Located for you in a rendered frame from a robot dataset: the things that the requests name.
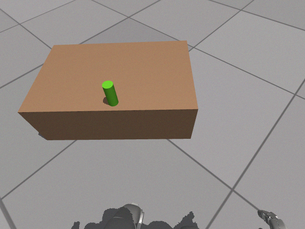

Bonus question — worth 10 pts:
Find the right robot hand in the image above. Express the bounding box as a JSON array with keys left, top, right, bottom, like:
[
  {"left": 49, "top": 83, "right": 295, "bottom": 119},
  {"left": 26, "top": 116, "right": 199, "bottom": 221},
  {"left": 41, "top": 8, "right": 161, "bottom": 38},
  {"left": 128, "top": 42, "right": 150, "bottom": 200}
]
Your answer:
[{"left": 258, "top": 210, "right": 288, "bottom": 229}]

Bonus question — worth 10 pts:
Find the can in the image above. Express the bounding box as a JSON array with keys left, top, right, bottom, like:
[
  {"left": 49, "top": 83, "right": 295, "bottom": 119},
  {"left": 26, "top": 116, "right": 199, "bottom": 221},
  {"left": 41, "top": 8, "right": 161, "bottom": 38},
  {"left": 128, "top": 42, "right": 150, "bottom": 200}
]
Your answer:
[{"left": 102, "top": 81, "right": 119, "bottom": 106}]

